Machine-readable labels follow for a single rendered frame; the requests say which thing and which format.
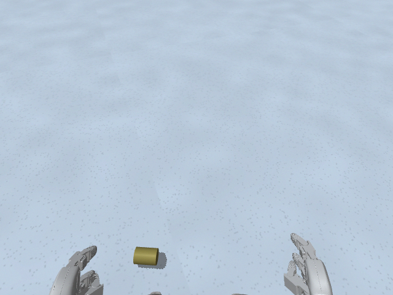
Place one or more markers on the left robot hand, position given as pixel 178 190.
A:
pixel 68 280

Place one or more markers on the right robot hand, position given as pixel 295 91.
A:
pixel 312 269

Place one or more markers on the can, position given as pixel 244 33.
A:
pixel 145 256

